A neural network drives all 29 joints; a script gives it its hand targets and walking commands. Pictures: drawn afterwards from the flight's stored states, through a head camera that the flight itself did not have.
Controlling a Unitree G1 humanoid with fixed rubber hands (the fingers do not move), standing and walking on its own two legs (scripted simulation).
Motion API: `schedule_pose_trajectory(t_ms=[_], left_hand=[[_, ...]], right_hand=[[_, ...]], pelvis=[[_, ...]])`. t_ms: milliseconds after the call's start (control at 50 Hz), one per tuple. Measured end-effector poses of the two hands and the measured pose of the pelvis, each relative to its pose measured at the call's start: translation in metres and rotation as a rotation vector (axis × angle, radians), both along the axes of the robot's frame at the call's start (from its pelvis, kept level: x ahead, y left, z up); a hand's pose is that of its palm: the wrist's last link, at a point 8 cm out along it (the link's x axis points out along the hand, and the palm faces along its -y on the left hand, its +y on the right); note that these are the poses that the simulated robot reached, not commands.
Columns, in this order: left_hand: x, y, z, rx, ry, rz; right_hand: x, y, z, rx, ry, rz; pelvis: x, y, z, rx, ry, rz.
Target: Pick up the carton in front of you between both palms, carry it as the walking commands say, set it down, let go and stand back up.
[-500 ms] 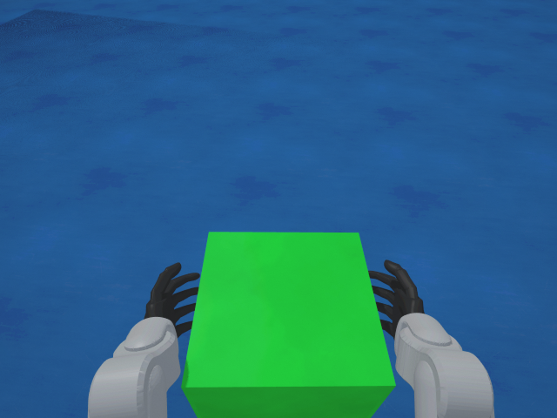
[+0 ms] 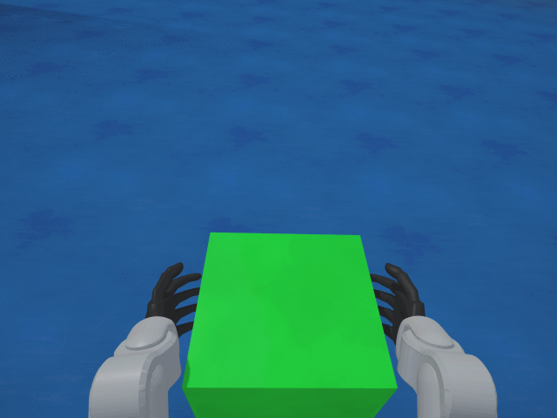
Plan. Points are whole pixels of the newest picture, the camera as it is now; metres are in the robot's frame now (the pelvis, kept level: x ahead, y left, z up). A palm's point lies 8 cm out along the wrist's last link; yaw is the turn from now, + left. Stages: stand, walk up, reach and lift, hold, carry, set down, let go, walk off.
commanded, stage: carry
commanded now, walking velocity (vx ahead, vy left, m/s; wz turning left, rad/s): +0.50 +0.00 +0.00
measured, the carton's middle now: (282, 343) +0.25 +0.00 +0.00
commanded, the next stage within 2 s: none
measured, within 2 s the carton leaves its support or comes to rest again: neither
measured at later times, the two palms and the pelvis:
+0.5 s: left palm (217, 170) +0.55 +0.11 +0.07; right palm (365, 167) +0.58 -0.19 +0.06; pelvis +0.34 -0.06 +0.00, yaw +4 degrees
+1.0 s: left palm (210, 84) +0.92 +0.16 +0.07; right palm (321, 86) +0.91 -0.14 +0.08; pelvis +0.68 +0.02 +0.00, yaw +0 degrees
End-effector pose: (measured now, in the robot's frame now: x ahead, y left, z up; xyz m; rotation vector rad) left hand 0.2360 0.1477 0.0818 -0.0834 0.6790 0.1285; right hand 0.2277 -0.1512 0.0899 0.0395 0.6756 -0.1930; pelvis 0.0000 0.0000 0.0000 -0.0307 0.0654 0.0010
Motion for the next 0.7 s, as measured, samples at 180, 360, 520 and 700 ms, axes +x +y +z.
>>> schedule_pose_trajectory(t_ms=[180, 360, 520, 700], left_hand=[[0.118, -0.008, 0.009, 0.012, -0.075, 0.053], [0.246, -0.034, -0.024, 0.055, 0.045, 0.09], [0.331, -0.036, -0.007, 0.06, 0.046, 0.12], [0.468, -0.024, 0.009, 0.051, -0.07, 0.067]], right_hand=[[0.132, -0.009, 0.004, 0.019, -0.076, 0.048], [0.273, -0.034, -0.039, 0.058, 0.043, 0.085], [0.366, -0.036, -0.024, 0.049, 0.044, 0.116], [0.487, -0.025, -0.005, 0.05, -0.072, 0.056]], pelvis=[[0.13, -0.018, -0.013, 0.019, -0.003, 0.018], [0.257, -0.05, -0.027, 0.026, -0.01, 0.065], [0.353, -0.057, -0.002, 0.058, 0.008, 0.057], [0.483, -0.033, -0.012, 0.048, 0.001, 0.036]])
